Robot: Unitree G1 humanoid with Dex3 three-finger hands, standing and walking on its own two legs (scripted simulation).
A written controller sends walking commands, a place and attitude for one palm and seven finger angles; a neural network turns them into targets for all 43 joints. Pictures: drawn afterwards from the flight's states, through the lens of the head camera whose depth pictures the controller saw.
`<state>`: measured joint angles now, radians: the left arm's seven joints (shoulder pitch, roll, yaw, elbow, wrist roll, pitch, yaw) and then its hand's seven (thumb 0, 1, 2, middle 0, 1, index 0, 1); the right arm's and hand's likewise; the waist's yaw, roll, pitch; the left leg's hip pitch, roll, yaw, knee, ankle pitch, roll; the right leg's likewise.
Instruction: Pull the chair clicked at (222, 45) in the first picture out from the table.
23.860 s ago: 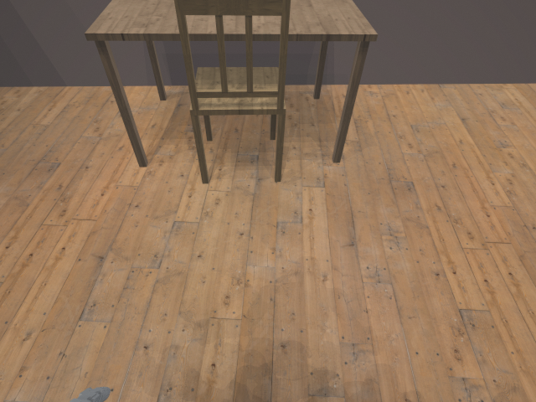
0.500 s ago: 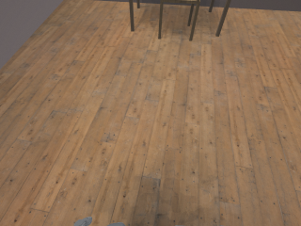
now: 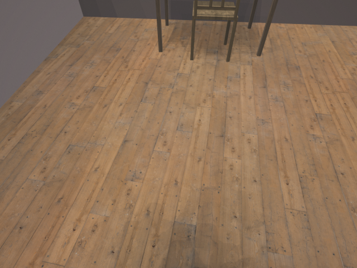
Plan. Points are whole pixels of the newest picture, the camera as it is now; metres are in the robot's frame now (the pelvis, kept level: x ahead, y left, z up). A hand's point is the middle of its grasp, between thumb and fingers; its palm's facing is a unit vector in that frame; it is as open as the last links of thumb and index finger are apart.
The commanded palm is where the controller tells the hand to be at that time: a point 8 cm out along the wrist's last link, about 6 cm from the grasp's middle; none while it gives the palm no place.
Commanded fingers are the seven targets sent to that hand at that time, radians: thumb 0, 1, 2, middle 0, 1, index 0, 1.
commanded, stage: let the arm hang, fingers relaxed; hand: left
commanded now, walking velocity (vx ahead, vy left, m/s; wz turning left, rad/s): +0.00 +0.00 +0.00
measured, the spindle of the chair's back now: out of the picture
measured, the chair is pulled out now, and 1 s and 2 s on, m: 0.00 0.00 0.00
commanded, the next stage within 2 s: look to check the result in 0.32 s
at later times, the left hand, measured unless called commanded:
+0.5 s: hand out of the picture +0.01 +0.16 -0.18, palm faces +0.03 -0.99 -0.16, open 7.4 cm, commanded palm none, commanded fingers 0.00 0.90 0.90 -0.20 -0.30 -0.20 -0.30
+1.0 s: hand out of the picture +0.02 +0.15 -0.18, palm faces +0.03 -0.99 -0.17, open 7.4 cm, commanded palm none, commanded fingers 0.00 0.90 0.90 -0.20 -0.30 -0.20 -0.30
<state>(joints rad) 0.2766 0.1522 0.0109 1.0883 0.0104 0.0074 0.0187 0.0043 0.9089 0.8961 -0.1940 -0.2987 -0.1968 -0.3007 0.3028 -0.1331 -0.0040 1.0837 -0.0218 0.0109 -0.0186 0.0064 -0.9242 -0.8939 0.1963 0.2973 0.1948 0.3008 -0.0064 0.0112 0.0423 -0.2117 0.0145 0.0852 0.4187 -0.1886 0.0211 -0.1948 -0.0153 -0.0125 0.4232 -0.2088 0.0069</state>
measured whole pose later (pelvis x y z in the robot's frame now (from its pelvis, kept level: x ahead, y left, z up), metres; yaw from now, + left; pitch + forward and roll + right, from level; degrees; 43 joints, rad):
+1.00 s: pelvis +0.03 +0.00 +0.00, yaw -1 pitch -1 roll +0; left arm 0.29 0.11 0.01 1.15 0.01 -0.01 0.03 0.01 0.91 0.90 -0.19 -0.30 -0.20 -0.30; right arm 0.30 -0.10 -0.01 1.14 -0.02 -0.01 -0.04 0.00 -0.91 -0.89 0.20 0.30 0.19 0.30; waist -0.01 0.00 0.05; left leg -0.15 0.02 0.09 0.40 -0.23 0.01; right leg -0.14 -0.01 0.00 0.41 -0.25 0.00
